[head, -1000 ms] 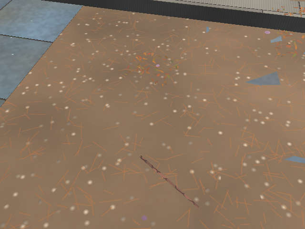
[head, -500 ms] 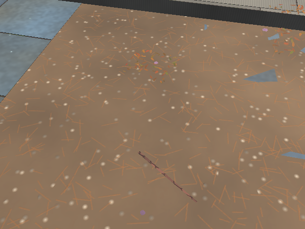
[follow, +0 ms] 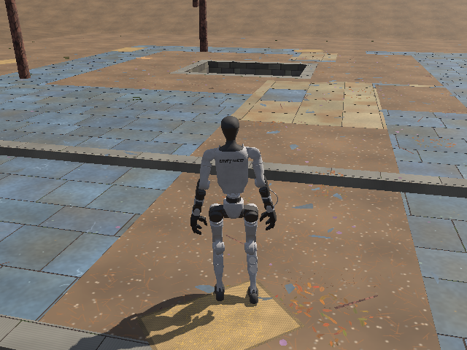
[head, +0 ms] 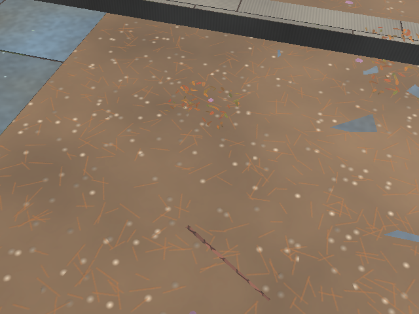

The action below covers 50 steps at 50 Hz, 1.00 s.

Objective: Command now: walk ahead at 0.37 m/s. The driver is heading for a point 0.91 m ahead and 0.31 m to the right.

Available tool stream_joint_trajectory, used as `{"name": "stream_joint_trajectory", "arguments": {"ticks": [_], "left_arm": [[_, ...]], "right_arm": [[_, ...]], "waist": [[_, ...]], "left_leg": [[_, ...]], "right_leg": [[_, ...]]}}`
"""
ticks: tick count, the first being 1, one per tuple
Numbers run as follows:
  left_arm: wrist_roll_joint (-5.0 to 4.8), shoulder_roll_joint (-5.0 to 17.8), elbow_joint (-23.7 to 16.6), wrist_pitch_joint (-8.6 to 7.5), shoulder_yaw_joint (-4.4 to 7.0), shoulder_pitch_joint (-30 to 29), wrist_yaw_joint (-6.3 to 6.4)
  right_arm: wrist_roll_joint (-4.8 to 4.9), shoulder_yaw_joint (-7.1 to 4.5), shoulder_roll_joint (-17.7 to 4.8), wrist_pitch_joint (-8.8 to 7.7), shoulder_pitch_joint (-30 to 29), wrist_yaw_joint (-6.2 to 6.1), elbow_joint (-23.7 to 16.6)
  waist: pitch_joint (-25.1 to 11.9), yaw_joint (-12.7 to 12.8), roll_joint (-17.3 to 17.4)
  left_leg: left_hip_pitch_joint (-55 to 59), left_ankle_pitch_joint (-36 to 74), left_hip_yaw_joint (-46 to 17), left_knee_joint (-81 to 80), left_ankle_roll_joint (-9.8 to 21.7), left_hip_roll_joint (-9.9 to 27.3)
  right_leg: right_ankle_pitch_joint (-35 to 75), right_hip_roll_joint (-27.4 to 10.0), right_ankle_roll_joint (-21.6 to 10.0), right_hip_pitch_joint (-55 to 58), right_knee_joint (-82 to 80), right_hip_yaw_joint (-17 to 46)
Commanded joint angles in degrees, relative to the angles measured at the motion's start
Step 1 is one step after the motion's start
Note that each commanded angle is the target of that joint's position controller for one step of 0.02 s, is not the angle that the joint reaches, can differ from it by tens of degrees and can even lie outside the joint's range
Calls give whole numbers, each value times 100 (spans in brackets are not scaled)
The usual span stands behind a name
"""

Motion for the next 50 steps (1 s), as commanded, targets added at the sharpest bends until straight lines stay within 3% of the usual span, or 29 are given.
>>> {"name": "stream_joint_trajectory", "arguments": {"ticks": [1, 2, 3, 4, 6, 8, 11, 16, 18, 19, 20, 21, 22, 23, 24, 25, 26, 27, 29, 30, 34, 38, 41, 44, 46, 47, 48, 49, 50], "left_arm": [[-106, 227, -756, -322, -11, -760, -63], [-100, 324, -752, -380, 1, -803, -104], [-24, 371, -701, -416, 37, -800, -108], [44, 506, -703, -426, 97, -881, -118], [73, 390, -687, -377, 112, -977, -186], [83, 225, -832, -313, 70, -1353, -211], [73, 67, -1200, -309, -29, -2272, -233], [9, 177, -1533, -340, -75, -3037, -359], [11, 300, -1615, -385, -40, -3038, -416], [18, 428, -1592, -402, 18, -2825, -426], [18, 601, -1498, -404, 106, -2393, -411], [-3, 838, -1209, -386, 242, -1435, -381], [8, 1090, -920, -337, 359, -426, -336], [175, 1591, -754, -282, 481, 444, -305], [178, 1379, -698, -256, 383, 384, -327], [120, 998, -765, -287, 277, -199, -348], [109, 742, -923, -313, 203, -762, -355], [157, 612, -1020, -354, 154, -1167, -390], [224, 456, -1075, -377, 87, -1377, -404], [195, 531, -1059, -377, 99, -1299, -383], [157, 898, -1003, -379, 189, -759, -178], [90, 993, -989, -294, 229, -302, -71], [31, 973, -940, -232, 241, 11, -46], [37, 1033, -1003, -163, 285, 7, -5], [77, 876, -1134, -129, 250, -138, -5], [141, 551, -1280, -150, 136, -239, -39], [44, 105, -1450, -234, 12, 378, -55], [-61, 483, -1484, -257, 45, 515, -52], [-82, 972, -1483, -227, 173, 146, -42]], "right_arm": [[-78, -114, -852, -127, 1573, 57, 220], [-61, -43, -647, -165, 1110, 89, 53], [-63, -9, -640, -161, 793, 135, -68], [-69, 30, -554, -136, 714, 153, -121], [-114, 94, -388, -55, 1038, 117, -55], [-138, 86, -526, -6, 1260, 41, -47], [-151, 70, -714, 47, 1237, -51, -176], [-42, 1, -829, 55, 1499, -85, -132], [-34, -49, -896, 89, 1400, -90, -150], [-55, -80, -972, 110, 1304, -92, -185], [-84, -116, -1055, 148, 1223, -92, -216], [-122, -127, -1086, 205, 1066, -88, -264], [-157, -98, -1046, 211, 948, -75, -378], [-185, 67, -392, 115, 1524, 5, -494], [-100, 158, -182, -102, 1538, 87, -453], [65, 35, -621, -251, 955, 117, -679], [128, 8, -824, -333, 396, 95, -864], [72, -41, -867, -351, 149, 35, -929], [-54, -119, -800, -226, 247, -40, -1006], [-77, -118, -692, -167, 269, -65, -1062], [-167, -151, -777, -43, -675, -143, -1495], [-114, -83, -659, -96, -1708, -49, -1810], [-33, -72, -742, -132, -2118, 31, -1995], [-10, -140, -1011, -219, -2102, 94, -2094], [-32, -257, -1240, -281, -1287, 72, -1921], [-122, -351, -1541, -311, -394, 32, -1808], [-212, -502, -2095, -230, 343, 9, -1670], [-162, -422, -1713, -183, 388, 52, -1639], [-139, -284, -1204, -173, 15, 63, -1787]], "waist": [[780, -383, 1207], [930, -234, 839], [871, -113, 637], [857, -74, 614], [697, -120, 772], [717, -182, 720], [882, -332, 651], [1086, -385, 775], [956, -212, 801], [718, -34, 899], [333, 219, 1055], [-253, 703, 1124], [-868, 1125, 1030], [-1866, 903, -374], [-2353, 765, -1110], [-1377, 680, -877], [-684, 524, -335], [-312, 279, 214], [-123, -103, 188], [-42, -169, 87], [354, -18, 2], [381, 322, -121], [322, 469, -153], [223, 320, -259], [-153, -127, -326], [-901, -527, 46], [-1759, -415, 1654], [-1815, -355, 2075], [-1048, -399, 1317]], "left_leg": [[1893, -1828, -4276, -2441, 1315, 2383], [1733, -1474, -3511, -2415, 1084, 2088], [1628, -760, -2869, -2456, 887, 1806], [1580, 80, -2316, -2475, 727, 1605], [1555, 1362, -1530, -2454, 598, 1267], [1561, 2140, -1210, -2471, 669, 1205], [1204, 2271, -894, -2652, 671, 1095], [1528, 2378, -695, -2703, 690, 1326], [1945, 3175, -596, -2372, 605, 1454], [2119, 4151, -546, -2024, 540, 1488], [2237, 5276, -492, -1462, 477, 1486], [2128, 6006, -253, -400, 349, 1302], [1124, 5350, -139, 977, 162, 1106], [-1114, 2536, -66, 3356, -196, 209], [-2088, -1149, -822, 4648, -230, -357], [-2752, -978, -1075, 5067, -62, 27], [-2770, -485, -935, 4870, 23, 304], [-2478, -73, -842, 4435, 40, 531], [-1793, 175, -856, 3825, 5, 785], [-1696, 157, -824, 3555, -50, 818], [-2013, 1105, -669, 2017, -375, 758], [-1577, 2316, -576, 266, -463, 352], [-1380, 2330, -671, -217, -506, 222], [-1039, 1731, -785, -632, -403, 182], [101, 1358, -688, -930, -164, 198], [1489, 1185, -1300, -777, 182, 944], [3599, 462, -3488, -1050, 1029, 2303], [3668, -458, -4734, -1450, 1210, 2664], [2968, -544, -3933, -1517, 949, 2406]], "right_leg": [[-280, -75, -267, -3732, 2932, 340], [396, -305, -353, -3850, 3010, 353], [886, -461, -362, -3704, 2770, 269], [1204, -576, -322, -3530, 2426, 201], [1541, -603, -186, -3191, 2061, -56], [1795, -581, -31, -3280, 1620, -214], [2362, -415, 89, -2960, 283, -391], [2682, -223, -69, -2526, -835, -468], [2478, -142, -244, -2292, -1086, -461], [2324, -8, -340, -1893, -1113, -525], [2151, 187, -446, -1266, -1045, -639], [2135, 396, -609, -159, -1059, -779], [2186, 13, -850, 1482, -923, -318], [1113, -1497, -1759, 3701, -1171, 2353], [529, -2105, -2137, 4038, -2452, 4547], [363, -1796, -1793, 3360, -2613, 3991], [883, -1574, -1576, 2350, -2695, 3042], [1535, -1351, -1453, 1387, -2842, 2413], [2116, -1022, -1383, 359, -3097, 1797], [2161, -968, -1431, 108, -3211, 1679], [1922, -791, -1423, -381, -3472, 1348], [1847, -541, -1096, -365, -3258, 1126], [1600, -694, -1033, 24, -2936, 1436], [1540, -877, -905, 514, -2379, 1912], [1914, -584, -697, 423, -1589, 1934], [1678, -209, -503, -154, -168, 1538], [29, 630, -96, -2115, 1736, 621], [-942, 306, -64, -3053, 2827, 711], [-488, 28, -70, -3298, 3214, 827]]}}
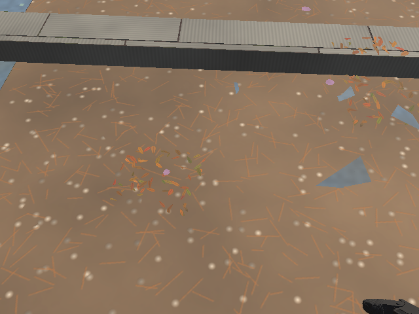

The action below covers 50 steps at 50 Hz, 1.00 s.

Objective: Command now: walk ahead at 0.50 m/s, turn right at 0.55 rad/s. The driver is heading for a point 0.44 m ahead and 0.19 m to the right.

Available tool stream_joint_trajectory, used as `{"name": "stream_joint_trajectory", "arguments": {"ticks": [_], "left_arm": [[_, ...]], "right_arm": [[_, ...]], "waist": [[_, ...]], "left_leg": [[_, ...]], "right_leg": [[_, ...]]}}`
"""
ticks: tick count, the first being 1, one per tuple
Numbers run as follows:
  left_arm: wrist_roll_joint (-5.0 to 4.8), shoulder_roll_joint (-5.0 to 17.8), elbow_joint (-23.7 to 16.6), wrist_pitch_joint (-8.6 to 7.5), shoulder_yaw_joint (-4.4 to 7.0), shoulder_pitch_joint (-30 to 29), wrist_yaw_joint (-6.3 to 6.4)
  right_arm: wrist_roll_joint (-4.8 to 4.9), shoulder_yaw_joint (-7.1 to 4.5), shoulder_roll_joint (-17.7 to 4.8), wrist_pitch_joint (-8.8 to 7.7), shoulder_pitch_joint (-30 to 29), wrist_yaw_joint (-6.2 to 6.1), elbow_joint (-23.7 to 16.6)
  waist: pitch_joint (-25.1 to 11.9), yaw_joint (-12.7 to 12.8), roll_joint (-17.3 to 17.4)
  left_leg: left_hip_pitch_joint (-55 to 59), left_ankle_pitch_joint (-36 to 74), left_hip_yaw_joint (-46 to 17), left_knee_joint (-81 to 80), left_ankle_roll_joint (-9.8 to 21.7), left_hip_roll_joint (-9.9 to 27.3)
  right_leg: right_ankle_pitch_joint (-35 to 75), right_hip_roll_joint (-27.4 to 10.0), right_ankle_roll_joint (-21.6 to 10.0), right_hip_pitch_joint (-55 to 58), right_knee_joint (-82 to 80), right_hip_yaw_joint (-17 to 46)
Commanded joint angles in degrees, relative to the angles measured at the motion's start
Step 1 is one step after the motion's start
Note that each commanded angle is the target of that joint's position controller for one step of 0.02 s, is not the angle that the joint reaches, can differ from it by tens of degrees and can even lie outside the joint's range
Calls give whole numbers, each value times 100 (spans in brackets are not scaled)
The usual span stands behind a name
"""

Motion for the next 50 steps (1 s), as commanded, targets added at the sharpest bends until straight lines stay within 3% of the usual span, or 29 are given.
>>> {"name": "stream_joint_trajectory", "arguments": {"ticks": [1, 2, 3, 5, 7, 13, 18, 20, 21, 22, 23, 24, 25, 26, 27, 28, 29, 32, 35, 38, 41, 44, 45, 46, 47, 48, 49, 50], "left_arm": [[-38, 752, -615, -81, 129, -177, 15], [27, 664, -675, -53, 142, -347, 11], [41, 564, -721, -6, 169, -384, -16], [15, 316, -815, 81, 137, -404, -71], [34, 251, -976, 129, 131, -576, -90], [63, 146, -1389, 87, 63, -1507, -265], [49, 200, -1807, 105, 51, -2249, -425], [61, 344, -1891, 125, 120, -2156, -460], [70, 485, -1857, 144, 198, -1853, -454], [55, 702, -1675, 154, 336, -1097, -434], [52, 1086, -1388, 189, 547, -79, -340], [23, 1692, -1299, 224, 668, 284, -212], [117, 1825, -1574, 117, 594, 125, -248], [189, 1295, -1547, 47, 435, -15, -300], [191, 1036, -1506, 3, 350, -295, -306], [152, 833, -1548, -11, 287, -721, -302], [152, 655, -1595, -7, 231, -1018, -288], [238, 782, -1526, -62, 241, -1181, -239], [219, 757, -1346, -52, 211, -1096, -139], [203, 707, -1221, 47, 170, -1058, -53], [234, 722, -1032, 108, 140, -897, -33], [217, 669, -876, 142, 97, -904, -57], [179, 626, -849, 155, 73, -972, -50], [152, 566, -808, 160, 43, -954, -43], [248, 477, -809, 120, 13, -740, -33], [344, 361, -689, 71, -6, -9, -43], [317, 296, -569, 95, -46, -19, -7], [269, 379, -617, 174, -34, -272, 3]], "right_arm": [[-2, -229, -726, 65, 1292, -11, -49], [-10, -186, -598, 93, 1021, 5, -34], [-39, -158, -531, 101, 890, 6, -10], [-38, -195, -592, 73, 891, 14, 66], [-22, -254, -728, 37, 981, 1, 148], [12, -337, -1000, 129, 1169, -77, 256], [138, -404, -1227, 284, 1536, -92, 387], [171, -442, -1377, 362, 1497, -111, 372], [186, -467, -1471, 405, 1476, -130, 350], [203, -469, -1505, 458, 1400, -150, 319], [165, -409, -1378, 456, 1432, -177, 267], [-108, -192, -676, 383, 1700, -139, 33], [4, -79, -590, 144, 1768, -69, -213], [243, -202, -1083, 33, 1116, -17, -293], [273, -181, -1060, 10, 1071, -14, -273], [134, -188, -1022, 49, 1129, -80, -136], [37, -235, -1079, 129, 1168, -113, -95], [3, -216, -857, 381, 1452, -140, -45], [-44, -163, -681, 446, 1199, -169, -139], [-14, -99, -566, 429, 747, -101, -236], [14, -96, -600, 409, 436, -26, -306], [-25, -133, -702, 387, 344, 20, -371], [-50, -143, -705, 368, 468, 33, -341], [-95, -156, -736, 338, 674, 36, -277], [-152, -206, -1014, 313, 779, -3, -267], [-187, -226, -1209, 343, 689, -39, -307], [-150, -121, -698, 425, 743, -53, -279], [-85, -40, -449, 489, 714, -38, -235]], "waist": [[-715, -743, 708], [-351, -624, 575], [-167, -492, 718], [-58, -427, 797], [-15, -410, 641], [177, -657, 496], [435, -820, 501], [272, -632, 640], [17, -420, 743], [-391, 31, 699], [-920, 502, 462], [-1306, 232, -929], [-2328, 20, -1269], [-1878, 276, -429], [-1212, 74, -320], [-828, -194, 145], [-646, -373, 53], [-649, -650, -60], [-630, -603, -174], [-614, -402, -291], [-568, -223, -319], [-438, -238, -380], [-441, -352, -359], [-497, -493, -242], [-738, -386, 87], [-1136, 49, 765], [-1408, -161, 1050], [-1312, -223, 1104]], "left_leg": [[3218, -1091, -2663, -1256, 958, 2169], [2594, -575, -2086, -1446, 889, 1905], [2190, -260, -1625, -1621, 816, 1723], [1825, 211, -1013, -1901, 869, 1565], [1849, 732, -632, -2019, 978, 1610], [2088, 1198, 466, -2089, 863, 1525], [2742, 1476, 849, -1816, 703, 1778], [2929, 2943, 1060, -1254, 589, 1810], [2947, 3949, 1169, -676, 533, 1781], [2751, 4527, 1334, 345, 423, 1639], [1797, 3906, 1424, 1777, 192, 1413], [-395, -617, 1369, 3806, -107, 801], [-1720, -2966, 25, 5147, -243, -73], [-2176, -2479, -429, 5302, -188, 262], [-2085, -2040, -298, 4935, -125, 492], [-1730, -1698, -265, 4486, -165, 763], [-1341, -1561, -258, 4144, -197, 883], [-644, -1115, -149, 3705, -330, 801], [-763, -387, -119, 2834, -409, 708], [-559, 488, -87, 1639, -376, 623], [-313, 773, -89, 928, -339, 489], [-205, 218, -98, 455, -156, 380], [31, 331, -58, 81, -53, 330], [566, 1246, -67, -531, 73, 331], [1318, 3372, -497, -456, 244, 767], [2361, 4658, -975, 0, 751, 1384], [2542, 4321, -1272, 6, 1196, 1627], [2320, 3531, -1460, -175, 1278, 1670]], "right_leg": [[319, -672, 25, -3093, 2138, -64], [661, -821, 67, -2929, 1865, -119], [887, -986, 76, -2715, 1647, -137], [1155, -1084, 130, -2502, 1485, -312], [1471, -1132, 183, -2678, 1202, -309], [2894, -1058, 169, -2588, -608, -645], [2468, -902, -61, -2541, -1391, -1047], [1904, -628, -275, -2065, -1529, -1327], [1624, -392, -403, -1532, -1542, -1504], [1754, -107, -583, -518, -1835, -1645], [2053, -43, -821, 1164, -2054, -1371], [2127, -1480, -1389, 2945, -2155, 978], [1779, -2545, -2360, 3812, -3210, 3961], [2767, -2430, -1987, 3459, -3359, 3143], [3893, -2219, -1761, 2628, -3196, 2029], [4579, -1901, -1487, 1757, -3110, 1250], [4966, -1702, -1359, 1103, -3199, 816], [5973, -1501, -1356, 238, -3476, 211], [6205, -1340, -1228, 281, -3516, -202], [5742, -1173, -989, 441, -3490, -449], [5332, -1302, -961, 662, -3398, -307], [5151, -1471, -940, 882, -2993, -2], [4971, -1425, -847, 892, -2768, 48], [4584, -1243, -639, 803, -2517, 26], [3907, -888, -362, 573, -2193, -101], [2366, -525, -81, -95, -1937, -229], [1165, -394, 158, -287, -1706, -368], [648, -433, 248, -324, -1730, -421]]}}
